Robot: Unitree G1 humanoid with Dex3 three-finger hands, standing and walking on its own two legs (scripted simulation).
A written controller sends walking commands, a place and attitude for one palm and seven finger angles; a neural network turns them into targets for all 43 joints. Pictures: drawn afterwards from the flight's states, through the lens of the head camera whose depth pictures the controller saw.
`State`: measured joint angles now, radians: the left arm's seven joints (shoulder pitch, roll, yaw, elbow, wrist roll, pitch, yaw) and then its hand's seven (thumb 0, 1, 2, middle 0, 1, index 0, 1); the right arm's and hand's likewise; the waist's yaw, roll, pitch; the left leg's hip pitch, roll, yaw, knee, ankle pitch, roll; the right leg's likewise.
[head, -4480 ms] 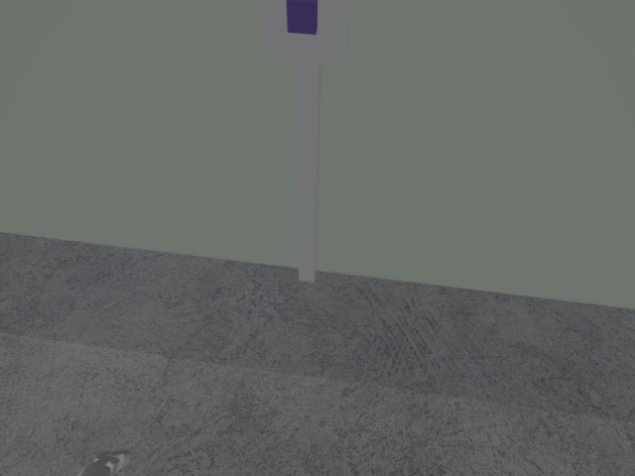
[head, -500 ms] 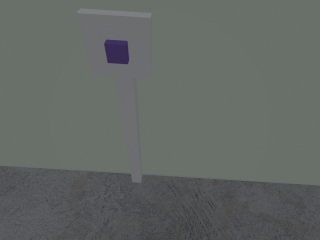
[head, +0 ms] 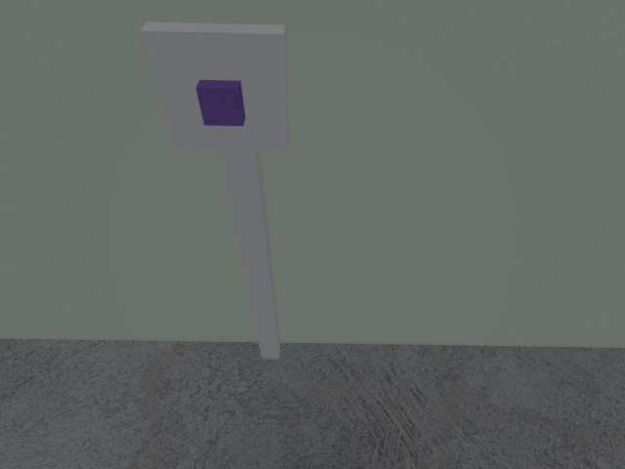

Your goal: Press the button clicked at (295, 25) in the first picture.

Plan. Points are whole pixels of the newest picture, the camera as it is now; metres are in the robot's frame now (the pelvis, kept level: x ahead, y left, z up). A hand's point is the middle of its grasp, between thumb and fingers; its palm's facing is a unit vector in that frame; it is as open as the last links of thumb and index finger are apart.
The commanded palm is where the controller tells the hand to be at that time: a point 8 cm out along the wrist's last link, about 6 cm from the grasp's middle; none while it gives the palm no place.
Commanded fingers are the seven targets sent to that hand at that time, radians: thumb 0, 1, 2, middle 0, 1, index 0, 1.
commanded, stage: look again from close up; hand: left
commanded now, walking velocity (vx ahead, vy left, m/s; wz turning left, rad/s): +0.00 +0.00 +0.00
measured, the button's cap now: (222, 102) +0.54 +0.16 +0.20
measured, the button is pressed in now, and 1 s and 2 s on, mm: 0 0 0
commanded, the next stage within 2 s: shuffle to correct the standing spot in 0.26 s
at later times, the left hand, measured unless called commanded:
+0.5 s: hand out of the picture -0.04 +0.15 -0.18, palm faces +0.02 -0.99 -0.15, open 7.4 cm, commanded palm none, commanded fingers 0.00 0.90 0.90 -0.20 -0.30 -0.20 -0.30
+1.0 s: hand out of the picture +0.00 +0.11 -0.19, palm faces +0.08 -0.99 -0.09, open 7.4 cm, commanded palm none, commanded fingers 0.00 0.90 0.90 -0.20 -0.30 -0.20 -0.30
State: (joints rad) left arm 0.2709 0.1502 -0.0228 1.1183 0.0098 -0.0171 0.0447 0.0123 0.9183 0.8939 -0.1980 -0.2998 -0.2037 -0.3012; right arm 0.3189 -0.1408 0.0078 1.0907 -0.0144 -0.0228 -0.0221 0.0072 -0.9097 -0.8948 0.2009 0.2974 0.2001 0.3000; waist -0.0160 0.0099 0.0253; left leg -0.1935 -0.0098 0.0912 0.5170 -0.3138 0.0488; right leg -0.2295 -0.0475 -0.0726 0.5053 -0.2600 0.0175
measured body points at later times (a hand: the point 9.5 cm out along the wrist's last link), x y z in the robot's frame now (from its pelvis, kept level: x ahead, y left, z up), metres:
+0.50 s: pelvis -0.01 -0.01 +0.00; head -0.02 +0.00 +0.45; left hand -0.04 +0.20 -0.16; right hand -0.02 -0.23 -0.15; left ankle -0.02 +0.08 -0.74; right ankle +0.00 -0.13 -0.74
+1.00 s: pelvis +0.07 -0.02 -0.01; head +0.08 +0.01 +0.44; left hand +0.00 +0.17 -0.18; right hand +0.10 -0.25 -0.14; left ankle +0.07 +0.05 -0.74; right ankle +0.01 -0.13 -0.73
